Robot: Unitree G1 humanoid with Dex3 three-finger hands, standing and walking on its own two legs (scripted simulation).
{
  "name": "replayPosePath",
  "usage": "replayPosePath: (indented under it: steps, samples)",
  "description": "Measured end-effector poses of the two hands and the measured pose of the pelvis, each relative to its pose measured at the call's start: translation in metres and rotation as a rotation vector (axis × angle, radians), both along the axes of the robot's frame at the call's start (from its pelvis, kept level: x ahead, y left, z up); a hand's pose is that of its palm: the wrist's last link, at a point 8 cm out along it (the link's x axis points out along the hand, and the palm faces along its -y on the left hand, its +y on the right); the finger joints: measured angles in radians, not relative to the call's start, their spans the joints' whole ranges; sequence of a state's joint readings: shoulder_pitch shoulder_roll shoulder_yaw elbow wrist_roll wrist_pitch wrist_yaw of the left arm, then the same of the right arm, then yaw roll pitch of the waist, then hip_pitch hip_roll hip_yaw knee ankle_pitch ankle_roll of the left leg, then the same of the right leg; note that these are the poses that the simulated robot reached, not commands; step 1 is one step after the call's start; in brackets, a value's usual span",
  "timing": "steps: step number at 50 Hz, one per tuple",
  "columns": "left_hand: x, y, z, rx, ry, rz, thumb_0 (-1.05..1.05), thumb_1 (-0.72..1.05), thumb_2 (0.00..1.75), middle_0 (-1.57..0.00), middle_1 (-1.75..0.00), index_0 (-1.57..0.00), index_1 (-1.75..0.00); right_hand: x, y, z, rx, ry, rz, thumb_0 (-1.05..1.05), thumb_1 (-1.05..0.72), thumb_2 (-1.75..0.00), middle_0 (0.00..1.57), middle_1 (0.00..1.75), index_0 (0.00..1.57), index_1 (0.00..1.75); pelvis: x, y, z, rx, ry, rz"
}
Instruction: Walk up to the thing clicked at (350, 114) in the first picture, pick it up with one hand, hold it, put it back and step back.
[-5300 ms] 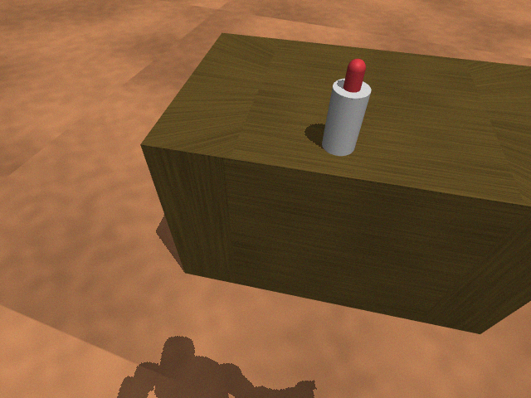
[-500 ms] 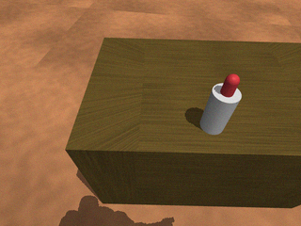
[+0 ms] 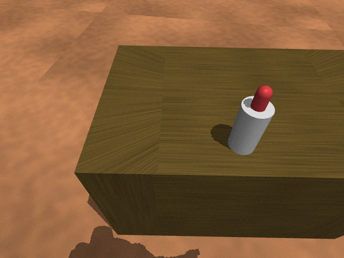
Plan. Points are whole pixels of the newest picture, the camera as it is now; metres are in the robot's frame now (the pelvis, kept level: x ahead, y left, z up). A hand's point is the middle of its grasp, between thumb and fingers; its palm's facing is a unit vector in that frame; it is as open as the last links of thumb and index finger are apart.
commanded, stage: stand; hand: right
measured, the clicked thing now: (252, 119) +0.47 -0.22 +0.03
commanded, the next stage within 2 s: rise first in 0.70 s
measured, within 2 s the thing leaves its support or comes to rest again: neither
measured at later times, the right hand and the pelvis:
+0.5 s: hand out of the picture +0.07 -0.25 -0.16, palm faces -0.03 +0.94 -0.33, open 7.4 cm; pelvis +0.00 +0.00 +0.00, yaw +0 degrees
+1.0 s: hand out of the picture +0.14 -0.24 -0.14, palm faces +0.17 +0.93 -0.31, open 10.0 cm; pelvis -0.02 +0.00 -0.01, yaw -2 degrees
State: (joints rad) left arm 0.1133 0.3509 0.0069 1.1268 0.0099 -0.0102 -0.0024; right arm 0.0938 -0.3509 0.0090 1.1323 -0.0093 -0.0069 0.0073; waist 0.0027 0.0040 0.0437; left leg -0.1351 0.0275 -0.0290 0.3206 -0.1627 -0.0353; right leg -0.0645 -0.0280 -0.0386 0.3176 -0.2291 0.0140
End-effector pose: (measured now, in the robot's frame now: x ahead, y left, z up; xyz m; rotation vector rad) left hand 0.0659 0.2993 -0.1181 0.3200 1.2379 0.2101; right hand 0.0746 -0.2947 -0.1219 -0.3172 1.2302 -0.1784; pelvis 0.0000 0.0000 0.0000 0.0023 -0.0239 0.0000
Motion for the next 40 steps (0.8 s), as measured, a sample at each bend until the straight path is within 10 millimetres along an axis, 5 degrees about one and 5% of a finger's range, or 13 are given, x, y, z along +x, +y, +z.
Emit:
replayPosePath:
  steps: [40]
  samples:
    - [-0.008,0.000,0.000,0.000,-0.001,-0.015,0.00,0.91,0.90,-0.21,-0.30,-0.20,-0.30,-0.019,-0.002,0.001,-0.003,0.011,-0.016,0.01,-0.90,-0.89,0.20,0.30,0.20,0.30,-0.008,0.000,0.000,-0.002,-0.009,-0.007]
